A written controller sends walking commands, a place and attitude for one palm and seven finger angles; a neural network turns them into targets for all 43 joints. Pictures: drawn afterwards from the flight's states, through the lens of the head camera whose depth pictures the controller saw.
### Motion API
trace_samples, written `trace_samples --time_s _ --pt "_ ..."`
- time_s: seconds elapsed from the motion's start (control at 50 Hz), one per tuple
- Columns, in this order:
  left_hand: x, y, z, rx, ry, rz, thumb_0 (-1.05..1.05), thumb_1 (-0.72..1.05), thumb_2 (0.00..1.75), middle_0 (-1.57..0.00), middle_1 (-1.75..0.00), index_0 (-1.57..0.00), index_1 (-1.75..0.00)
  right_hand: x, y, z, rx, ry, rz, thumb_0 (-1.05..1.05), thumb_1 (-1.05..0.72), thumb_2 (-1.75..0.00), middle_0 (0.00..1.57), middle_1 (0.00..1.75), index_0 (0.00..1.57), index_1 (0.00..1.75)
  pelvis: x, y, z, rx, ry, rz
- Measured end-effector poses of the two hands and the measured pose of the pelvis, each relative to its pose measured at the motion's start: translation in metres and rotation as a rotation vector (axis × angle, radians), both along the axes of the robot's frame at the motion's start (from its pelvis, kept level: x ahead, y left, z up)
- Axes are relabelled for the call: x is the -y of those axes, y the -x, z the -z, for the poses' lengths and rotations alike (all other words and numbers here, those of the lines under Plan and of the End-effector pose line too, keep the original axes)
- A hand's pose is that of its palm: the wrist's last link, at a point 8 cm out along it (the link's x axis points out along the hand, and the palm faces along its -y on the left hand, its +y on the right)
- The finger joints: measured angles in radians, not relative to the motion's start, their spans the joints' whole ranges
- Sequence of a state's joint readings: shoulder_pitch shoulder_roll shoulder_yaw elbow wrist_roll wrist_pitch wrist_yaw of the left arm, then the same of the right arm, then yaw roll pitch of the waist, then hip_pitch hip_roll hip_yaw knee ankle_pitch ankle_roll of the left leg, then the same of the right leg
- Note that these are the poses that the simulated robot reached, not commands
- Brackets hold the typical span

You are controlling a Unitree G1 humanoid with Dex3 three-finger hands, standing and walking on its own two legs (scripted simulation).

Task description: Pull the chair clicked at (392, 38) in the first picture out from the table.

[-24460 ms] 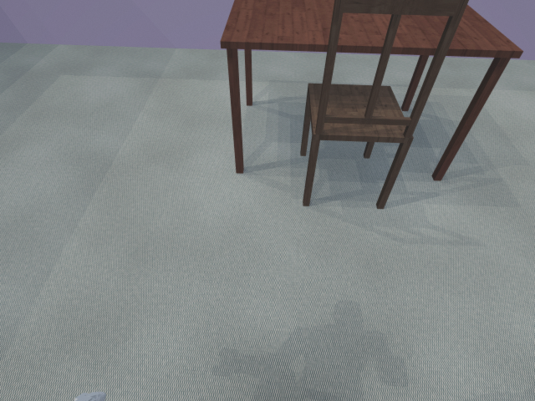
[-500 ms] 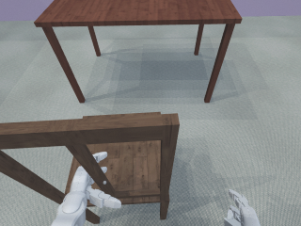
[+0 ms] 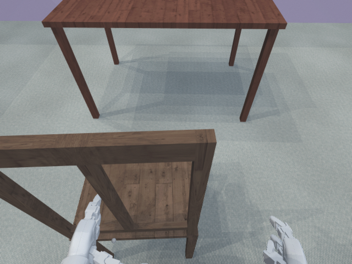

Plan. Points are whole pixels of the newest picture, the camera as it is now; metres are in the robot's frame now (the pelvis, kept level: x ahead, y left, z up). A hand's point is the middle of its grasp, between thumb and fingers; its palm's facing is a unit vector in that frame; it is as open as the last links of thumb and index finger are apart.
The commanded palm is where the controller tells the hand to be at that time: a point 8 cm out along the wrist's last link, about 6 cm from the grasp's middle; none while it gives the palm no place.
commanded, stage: draw the fingers out of the gap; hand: left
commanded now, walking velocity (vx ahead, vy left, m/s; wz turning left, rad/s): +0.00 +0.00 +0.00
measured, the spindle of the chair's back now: (114, 202) +0.26 +0.15 +0.00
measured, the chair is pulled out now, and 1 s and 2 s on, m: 0.69 0.69 0.67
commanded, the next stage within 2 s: draw the hand back to the body in 0.52 s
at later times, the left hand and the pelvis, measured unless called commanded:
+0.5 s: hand out of the picture +0.13 +0.15 -0.03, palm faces +0.03 -0.99 -0.13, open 17.5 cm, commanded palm +0.09 +0.20 +0.00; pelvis +0.00 +0.01 -0.01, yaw +0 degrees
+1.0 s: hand out of the picture +0.13 +0.17 +0.05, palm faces -0.03 -1.00 -0.07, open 17.5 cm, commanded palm +0.09 +0.24 +0.07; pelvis -0.02 +0.02 -0.04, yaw +0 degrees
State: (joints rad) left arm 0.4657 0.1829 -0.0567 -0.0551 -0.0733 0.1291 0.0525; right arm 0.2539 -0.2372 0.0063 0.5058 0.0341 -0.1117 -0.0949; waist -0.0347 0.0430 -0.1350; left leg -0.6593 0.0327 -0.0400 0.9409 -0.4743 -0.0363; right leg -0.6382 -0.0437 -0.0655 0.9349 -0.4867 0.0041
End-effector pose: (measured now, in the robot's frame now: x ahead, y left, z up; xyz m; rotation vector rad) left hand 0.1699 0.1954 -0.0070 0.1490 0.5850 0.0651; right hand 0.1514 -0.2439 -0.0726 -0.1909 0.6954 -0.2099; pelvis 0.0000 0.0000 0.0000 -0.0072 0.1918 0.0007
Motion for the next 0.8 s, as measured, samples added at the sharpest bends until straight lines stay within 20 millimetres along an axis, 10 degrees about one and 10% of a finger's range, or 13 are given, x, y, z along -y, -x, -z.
trace_samples --time_s 0.66,0.8 --pt "-0.008 0.075 -0.001 -0.047 0.037 -0.01 -0.01 -0.53 0.2 0.0 0.0 0.0 0.0 -0.03 -0.023 -0.002 0.101 -0.004 0.005 0.01 -0.91 -0.89 0.2 0.3 0.2 0.3 -0.018 0.003 0.018 -0.035 0.027 -0.008" --pt "-0.015 0.07 -0.03 0.225 0.142 -0.055 -0.01 -0.53 0.2 0.0 0.0 0.0 0.0 -0.033 -0.025 0.005 0.111 -0.004 -0.011 0.01 -0.91 -0.89 0.2 0.3 0.2 0.3 -0.018 0.005 0.026 -0.046 0.033 -0.012"
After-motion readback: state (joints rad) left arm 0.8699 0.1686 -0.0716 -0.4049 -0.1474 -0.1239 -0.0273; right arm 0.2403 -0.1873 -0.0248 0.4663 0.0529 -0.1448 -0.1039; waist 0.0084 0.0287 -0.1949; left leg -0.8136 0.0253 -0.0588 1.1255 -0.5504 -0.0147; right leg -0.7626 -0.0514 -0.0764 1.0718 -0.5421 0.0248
